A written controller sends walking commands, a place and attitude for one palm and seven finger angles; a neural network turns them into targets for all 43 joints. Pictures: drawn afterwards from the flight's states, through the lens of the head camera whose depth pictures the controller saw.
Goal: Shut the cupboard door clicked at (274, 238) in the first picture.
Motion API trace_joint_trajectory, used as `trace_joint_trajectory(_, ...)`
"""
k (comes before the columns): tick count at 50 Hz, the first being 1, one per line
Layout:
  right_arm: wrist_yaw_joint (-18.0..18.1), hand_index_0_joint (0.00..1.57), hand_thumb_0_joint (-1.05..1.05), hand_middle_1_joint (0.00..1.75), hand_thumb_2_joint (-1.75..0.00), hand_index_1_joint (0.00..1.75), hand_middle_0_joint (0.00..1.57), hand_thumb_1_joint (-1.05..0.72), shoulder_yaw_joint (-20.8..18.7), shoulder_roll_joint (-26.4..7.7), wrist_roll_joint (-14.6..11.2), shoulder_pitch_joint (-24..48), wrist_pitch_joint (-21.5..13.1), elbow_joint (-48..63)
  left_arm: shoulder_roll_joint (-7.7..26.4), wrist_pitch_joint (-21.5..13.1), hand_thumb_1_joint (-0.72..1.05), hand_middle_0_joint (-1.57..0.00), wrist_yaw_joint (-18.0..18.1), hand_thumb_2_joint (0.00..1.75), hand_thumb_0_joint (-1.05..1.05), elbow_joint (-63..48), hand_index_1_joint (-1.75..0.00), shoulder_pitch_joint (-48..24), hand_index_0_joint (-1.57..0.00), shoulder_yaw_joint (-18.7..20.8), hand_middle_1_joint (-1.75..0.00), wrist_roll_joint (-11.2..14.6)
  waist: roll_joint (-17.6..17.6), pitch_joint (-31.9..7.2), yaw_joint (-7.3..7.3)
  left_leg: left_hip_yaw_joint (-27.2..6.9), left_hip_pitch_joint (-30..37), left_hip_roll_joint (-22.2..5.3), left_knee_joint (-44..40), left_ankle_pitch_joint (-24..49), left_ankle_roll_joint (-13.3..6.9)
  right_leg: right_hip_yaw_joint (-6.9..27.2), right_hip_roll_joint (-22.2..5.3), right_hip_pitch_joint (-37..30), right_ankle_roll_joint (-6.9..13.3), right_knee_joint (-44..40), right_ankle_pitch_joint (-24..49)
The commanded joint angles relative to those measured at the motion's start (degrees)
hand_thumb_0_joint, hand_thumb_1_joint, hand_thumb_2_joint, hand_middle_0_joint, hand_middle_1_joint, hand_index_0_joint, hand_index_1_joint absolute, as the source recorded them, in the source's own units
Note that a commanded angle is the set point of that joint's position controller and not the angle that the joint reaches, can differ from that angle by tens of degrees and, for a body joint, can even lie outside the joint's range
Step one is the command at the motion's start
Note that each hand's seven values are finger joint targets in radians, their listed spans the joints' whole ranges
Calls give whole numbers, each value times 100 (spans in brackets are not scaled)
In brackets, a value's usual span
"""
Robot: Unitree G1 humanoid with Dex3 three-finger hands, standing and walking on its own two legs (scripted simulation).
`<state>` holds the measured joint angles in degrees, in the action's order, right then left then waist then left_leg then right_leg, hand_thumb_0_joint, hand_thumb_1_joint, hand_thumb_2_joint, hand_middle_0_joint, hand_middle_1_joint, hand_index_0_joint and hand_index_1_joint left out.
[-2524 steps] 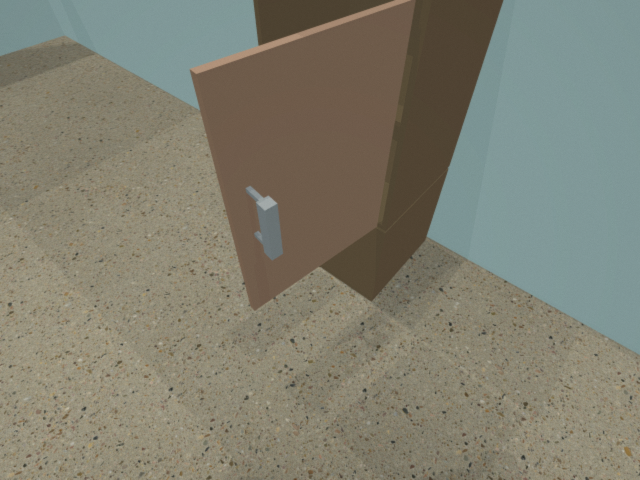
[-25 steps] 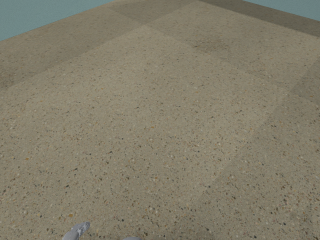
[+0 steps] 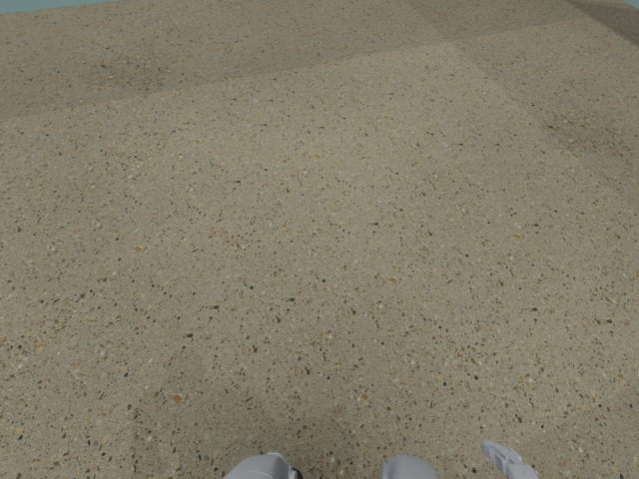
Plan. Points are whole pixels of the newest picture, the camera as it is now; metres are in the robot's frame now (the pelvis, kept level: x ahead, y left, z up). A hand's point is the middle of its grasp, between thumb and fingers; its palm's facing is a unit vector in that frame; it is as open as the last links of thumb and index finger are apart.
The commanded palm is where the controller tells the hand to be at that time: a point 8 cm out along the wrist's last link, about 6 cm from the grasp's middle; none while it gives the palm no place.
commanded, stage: walk to a spot facing it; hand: left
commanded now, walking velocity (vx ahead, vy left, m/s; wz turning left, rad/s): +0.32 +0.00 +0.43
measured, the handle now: out of the picture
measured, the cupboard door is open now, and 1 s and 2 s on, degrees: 26 26 26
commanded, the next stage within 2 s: turn to face it in 0.24 s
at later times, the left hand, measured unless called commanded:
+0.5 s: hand (245, 343) +0.31 +0.14 -0.13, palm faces +0.14 -0.97 -0.21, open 7.4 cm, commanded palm none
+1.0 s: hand (227, 330) +0.34 +0.18 -0.15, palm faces +0.00 -0.98 -0.20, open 7.4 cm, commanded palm none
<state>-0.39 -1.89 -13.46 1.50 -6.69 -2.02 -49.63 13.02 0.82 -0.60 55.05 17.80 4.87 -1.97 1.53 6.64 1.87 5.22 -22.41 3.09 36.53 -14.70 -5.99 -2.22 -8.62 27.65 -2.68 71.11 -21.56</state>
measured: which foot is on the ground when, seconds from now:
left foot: down 0.00-0.36, up 0.38-0.70, down 0.72-1.00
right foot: up 0.00-0.34, down 0.36-0.74, up 0.76-1.00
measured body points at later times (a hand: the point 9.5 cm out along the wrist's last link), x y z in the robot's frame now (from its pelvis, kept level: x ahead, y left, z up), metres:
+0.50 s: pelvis +0.20 -0.05 +0.02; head +0.25 -0.05 +0.46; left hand +0.30 +0.19 -0.11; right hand +0.22 -0.30 -0.14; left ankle +0.12 +0.05 -0.65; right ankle +0.25 -0.15 -0.72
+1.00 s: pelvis +0.27 -0.02 +0.02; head +0.30 -0.01 +0.47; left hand +0.34 +0.23 -0.13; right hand +0.36 -0.26 -0.11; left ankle +0.27 +0.08 -0.72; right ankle +0.25 -0.16 -0.67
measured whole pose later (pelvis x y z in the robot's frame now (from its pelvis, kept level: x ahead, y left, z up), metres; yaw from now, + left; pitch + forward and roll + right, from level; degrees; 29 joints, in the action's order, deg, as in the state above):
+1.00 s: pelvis +0.27 -0.02 +0.02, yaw -6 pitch -1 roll -2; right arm 1.7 -1.3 -9.6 1.5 -7.7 0.4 -52.5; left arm 12.8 5.0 -1.4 53.3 13.0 5.9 -1.3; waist -0.1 4.4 1.9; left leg 11.1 -11.6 -6.5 29.5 -17.0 -0.8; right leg -3.5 -2.3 24.1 -3.0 52.8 -25.0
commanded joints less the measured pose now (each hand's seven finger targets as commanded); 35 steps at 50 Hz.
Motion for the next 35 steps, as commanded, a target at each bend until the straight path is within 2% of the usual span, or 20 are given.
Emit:
trace_joint_trajectory(1,88,20,0,30,-90,30,20,-90,-244,-852,-17,-659,-141,105,378,-166,90,-20,-43,90,0,-581,-30,49,-20,79,-30,-24,-515,-757,-207,-2126,794,-1526,-2395,-263,-575,208,-22,687,-89,-565,660)
trace_joint_trajectory(4,77,20,0,30,-90,30,20,-90,-268,-763,-40,-861,-159,-31,376,-151,90,-20,-59,90,0,-772,-30,-434,-20,72,-30,-12,-421,-630,-241,-2020,1076,-1451,-2493,114,-644,255,15,985,-172,-1176,1113)
trace_joint_trajectory(6,76,20,0,30,-90,30,20,-90,-271,-710,-48,-1067,-169,-138,378,-183,90,-20,-72,90,0,-915,-30,-834,-20,38,-30,-2,-507,-578,-334,-1989,1301,-1400,-2455,502,-666,217,88,988,-201,-1723,1241)
trace_joint_trajectory(7,75,20,0,30,-90,30,20,-90,-280,-643,-40,-1204,-171,-197,348,-187,90,-20,-72,90,0,-986,-30,-1055,-20,29,-30,3,-402,-536,-389,-1979,1397,-1378,-2431,809,-661,211,148,967,-203,-1953,1301)
trace_joint_trajectory(12,107,20,0,30,-90,30,20,-90,-309,-639,-16,-1494,-138,-384,385,-230,90,-20,-58,90,0,-1232,-30,-1640,-20,-20,-30,39,-736,-531,-489,-1939,1892,-1312,-1890,2386,-547,74,480,591,-125,-3018,1137)
trace_joint_trajectory(14,137,20,0,30,-90,30,20,-90,-322,-676,-15,-1465,-99,-415,405,-249,90,-20,-39,90,0,-1249,-30,-1543,-20,-25,-30,62,-754,-604,-401,-2019,1789,-1303,-1531,2804,-432,39,645,-21,-29,-3453,1052)
trace_joint_trajectory(16,151,20,0,30,-90,30,20,-90,-334,-669,-69,-1260,-52,-380,536,-307,90,-20,12,90,0,-1075,-30,-809,-20,8,-30,71,-594,-775,-17,-1962,1190,-1064,-774,2966,-126,5,761,-1518,59,-4340,1489)
trace_joint_trajectory(17,126,20,0,30,-90,30,20,-90,-311,-558,-129,-1205,-83,-365,751,-348,90,-20,62,90,0,-858,-30,-122,-20,79,-30,59,-212,-1129,291,-1690,290,-802,51,2435,109,415,283,-3038,247,-4563,2165)
trace_joint_trajectory(18,101,20,0,30,-90,30,20,-90,-267,-225,-163,-1459,-139,-310,1209,-390,90,-20,139,90,0,-649,-30,614,-20,171,-30,-15,1060,-1767,464,-882,-738,33,1634,143,439,1896,-1214,-4288,890,-4649,3471)
trace_joint_trajectory(19,150,20,0,30,-90,30,20,-90,-268,-252,-129,-1761,-101,-327,1247,-374,90,-20,143,90,0,-561,-30,809,-20,119,-30,29,1074,-1923,326,-647,-918,205,2877,-2301,541,2551,-2031,-4072,1490,-4937,4088)
trace_joint_trajectory(20,184,20,0,30,-90,30,20,-90,-242,-199,-74,-1790,-62,-429,994,-385,90,-20,163,90,0,-581,-30,408,-20,86,-30,42,1219,-1756,160,-962,-1128,-99,3439,-2095,527,2647,-1838,-3694,1598,-5002,4061)
trace_joint_trajectory(21,185,20,0,30,-90,30,20,-90,-239,-192,-71,-1694,-29,-460,715,-338,90,-20,195,90,0,-619,-30,22,-20,22,-30,68,927,-1384,5,-994,-1125,-313,3477,-1729,532,2223,-1603,-3190,1573,-5075,3765)
trace_joint_trajectory(22,161,20,0,30,-90,30,20,-90,-188,-69,-57,-1432,10,-496,456,-333,90,-20,212,90,0,-638,-30,-259,-20,-52,-30,68,413,-982,-99,-922,-976,-513,3180,-1285,578,1498,-1205,-2534,1461,-5098,4047)
trace_joint_trajectory(24,121,20,0,30,-90,30,20,-90,-84,157,-24,-1491,109,-564,301,-383,90,-20,193,90,0,-546,-30,-444,-20,-139,-30,72,664,-851,-331,-571,-354,-594,2287,-912,688,720,-716,-1792,1235,-5138,4822)
trace_joint_trajectory(25,119,20,0,30,-90,30,20,-90,-62,201,-21,-1551,150,-599,274,-386,90,-20,186,90,0,-503,-30,-484,-20,-151,-30,66,781,-877,-392,-413,-90,-604,1807,-857,746,631,-587,-1648,1222,-5146,4935)
trace_joint_trajectory(27,114,20,0,30,-90,30,20,-90,-41,247,-33,-1401,183,-598,391,-352,90,-20,165,90,0,-356,-30,-333,-20,-116,-30,72,766,-949,-324,-149,22,-461,1284,-639,829,735,-387,-1778,1207,-5119,5139)
trace_joint_trajectory(31,182,20,0,30,-90,30,20,-90,-65,99,-72,-859,182,-379,564,-223,90,-20,181,90,0,-257,-30,-161,-20,67,-30,64,592,-1132,-200,-214,143,-403,425,-548,874,1309,-410,-2173,1305,-4846,4806)
trace_joint_trajectory(33,220,20,0,30,-90,30,20,-90,-78,-33,-85,-849,174,-348,640,-131,90,-20,166,90,0,-285,-30,-262,-20,114,-30,103,688,-1048,-281,-229,753,-365,-274,-6,863,1358,-258,-1713,1108,-4726,3969)
trace_joint_trajectory(34,231,20,0,30,-90,30,20,-90,-101,-139,-89,-953,140,-367,595,-90,90,-20,165,90,0,-302,-30,-372,-20,115,-30,120,683,-989,-400,-286,1346,-455,-884,456,836,1342,-123,-1230,921,-4574,3401)
trace_joint_trajectory(35,255,20,0,30,-90,30,20,-90,-142,-416,-71,-1079,92,-388,439,-48,90,-20,154,90,0,-369,-30,-366,-20,87,-30,139,116,-1052,-438,-686,1975,-999,-1273,1147,668,1099,306,-656,648,-4235,2264)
